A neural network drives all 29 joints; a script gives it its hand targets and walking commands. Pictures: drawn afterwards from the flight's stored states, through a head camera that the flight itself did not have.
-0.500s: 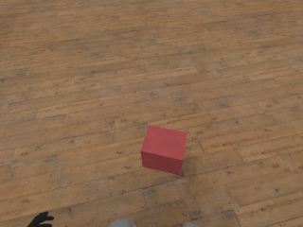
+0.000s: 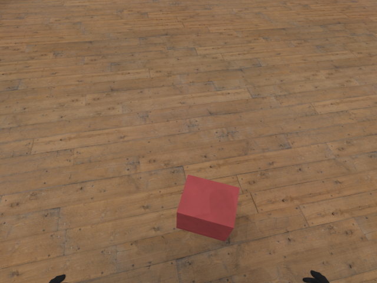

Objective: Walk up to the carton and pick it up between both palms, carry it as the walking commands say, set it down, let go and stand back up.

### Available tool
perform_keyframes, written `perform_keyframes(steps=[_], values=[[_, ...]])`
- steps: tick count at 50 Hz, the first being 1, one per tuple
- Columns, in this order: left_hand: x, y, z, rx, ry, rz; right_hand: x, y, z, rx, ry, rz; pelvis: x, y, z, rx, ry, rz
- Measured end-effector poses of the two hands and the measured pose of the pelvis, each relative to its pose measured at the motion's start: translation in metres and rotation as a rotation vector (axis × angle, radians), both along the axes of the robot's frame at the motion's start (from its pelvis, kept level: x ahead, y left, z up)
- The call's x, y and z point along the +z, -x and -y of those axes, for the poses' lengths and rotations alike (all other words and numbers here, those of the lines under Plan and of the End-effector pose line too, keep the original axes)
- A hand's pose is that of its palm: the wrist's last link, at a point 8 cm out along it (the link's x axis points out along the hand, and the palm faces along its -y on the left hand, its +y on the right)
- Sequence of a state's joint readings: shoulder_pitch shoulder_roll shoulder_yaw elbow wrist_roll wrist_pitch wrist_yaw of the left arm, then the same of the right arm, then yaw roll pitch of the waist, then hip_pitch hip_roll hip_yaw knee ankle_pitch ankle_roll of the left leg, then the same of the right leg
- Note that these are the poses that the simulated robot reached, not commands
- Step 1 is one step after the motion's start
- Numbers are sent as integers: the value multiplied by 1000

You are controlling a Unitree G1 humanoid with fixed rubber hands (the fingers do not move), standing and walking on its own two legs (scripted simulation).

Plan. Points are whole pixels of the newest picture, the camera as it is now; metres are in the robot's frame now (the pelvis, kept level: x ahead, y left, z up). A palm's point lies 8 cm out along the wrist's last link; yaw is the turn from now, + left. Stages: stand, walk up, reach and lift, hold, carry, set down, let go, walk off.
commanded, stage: walk up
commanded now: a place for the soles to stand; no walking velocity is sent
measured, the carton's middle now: (206, 208) +0.51 -0.09 -0.64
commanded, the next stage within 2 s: none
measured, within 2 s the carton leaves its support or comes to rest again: neither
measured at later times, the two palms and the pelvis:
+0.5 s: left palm (53, 279) +0.13 +0.29 -0.10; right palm out of the picture +0.08 -0.32 -0.11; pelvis +0.01 -0.01 +0.01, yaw -2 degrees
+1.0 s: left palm out of the picture +0.07 +0.27 -0.09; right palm out of the picture +0.05 -0.32 -0.10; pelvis -0.02 -0.02 +0.03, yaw -2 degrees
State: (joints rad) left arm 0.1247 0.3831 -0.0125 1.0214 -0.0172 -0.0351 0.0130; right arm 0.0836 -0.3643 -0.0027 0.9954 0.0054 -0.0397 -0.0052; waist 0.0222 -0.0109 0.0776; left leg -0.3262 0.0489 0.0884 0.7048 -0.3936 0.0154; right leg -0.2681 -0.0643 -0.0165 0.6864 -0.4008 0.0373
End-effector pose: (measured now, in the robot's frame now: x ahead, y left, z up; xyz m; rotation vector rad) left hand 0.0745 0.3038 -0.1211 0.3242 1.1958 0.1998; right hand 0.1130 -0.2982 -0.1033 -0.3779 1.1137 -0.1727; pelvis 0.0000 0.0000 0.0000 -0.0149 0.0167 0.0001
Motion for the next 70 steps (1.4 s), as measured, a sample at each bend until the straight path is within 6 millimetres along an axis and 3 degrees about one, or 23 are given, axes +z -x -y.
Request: perform_keyframes(steps=[4, 8, 17, 30, 40, 49, 56, 70], values=[[4, -27, -2, -17, -11, 18, 1, -17, -1, -26, -4, 21, 1, -10, -1, -12, 4, 3], [10, -49, -4, -29, -26, 44, 2, -21, 1, -48, -4, 13, 3, -15, -2, -18, 2, 7], [23, -74, 1, -62, -45, 57, 0, 2, 10, -109, -15, -53, 10, -17, 3, -32, -7, 15], [23, -46, 29, -60, -16, 20, -3, 43, 21, -143, -41, -109, 16, -1, 17, -32, -25, 49], [25, -14, 39, -36, 14, -5, 5, 53, 21, -123, -58, -100, 24, 12, 24, -32, -24, 63], [27, 5, 35, -23, 6, -39, 6, 61, 21, -124, -62, -113, 26, 17, 24, -32, -17, 58], [30, 3, 30, -19, -1, -36, 4, 67, 17, -129, -66, -131, 27, 15, 22, -32, -18, 52], [29, -23, 29, -55, 15, 3, 7, 61, 13, -137, -63, -112, 26, 7, 15, -50, -18, 42]])
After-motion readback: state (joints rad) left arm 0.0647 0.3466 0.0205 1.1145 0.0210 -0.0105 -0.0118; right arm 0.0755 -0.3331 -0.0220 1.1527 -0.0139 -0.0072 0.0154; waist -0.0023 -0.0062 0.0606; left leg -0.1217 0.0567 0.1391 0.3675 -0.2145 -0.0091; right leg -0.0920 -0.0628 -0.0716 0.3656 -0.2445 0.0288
